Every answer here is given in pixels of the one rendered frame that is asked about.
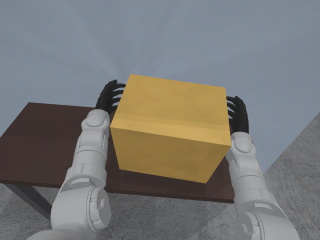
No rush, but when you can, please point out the left robot hand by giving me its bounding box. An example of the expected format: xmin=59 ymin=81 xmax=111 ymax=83
xmin=95 ymin=79 xmax=126 ymax=115

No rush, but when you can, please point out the carton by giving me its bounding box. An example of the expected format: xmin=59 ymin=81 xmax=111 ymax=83
xmin=110 ymin=74 xmax=232 ymax=184

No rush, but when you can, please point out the left robot forearm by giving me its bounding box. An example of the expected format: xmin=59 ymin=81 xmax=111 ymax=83
xmin=50 ymin=109 xmax=110 ymax=228

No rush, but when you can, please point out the robot left upper arm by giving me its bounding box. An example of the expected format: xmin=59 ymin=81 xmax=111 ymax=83
xmin=26 ymin=185 xmax=112 ymax=240

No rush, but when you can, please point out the table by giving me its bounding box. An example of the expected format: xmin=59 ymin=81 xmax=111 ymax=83
xmin=0 ymin=102 xmax=235 ymax=222

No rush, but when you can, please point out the right robot hand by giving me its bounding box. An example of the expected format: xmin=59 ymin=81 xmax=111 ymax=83
xmin=226 ymin=96 xmax=249 ymax=134

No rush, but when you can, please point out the right robot forearm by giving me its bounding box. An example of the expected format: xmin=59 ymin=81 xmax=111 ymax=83
xmin=225 ymin=131 xmax=300 ymax=240

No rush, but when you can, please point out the robot right upper arm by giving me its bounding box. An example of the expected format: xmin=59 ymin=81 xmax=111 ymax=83
xmin=234 ymin=210 xmax=300 ymax=240

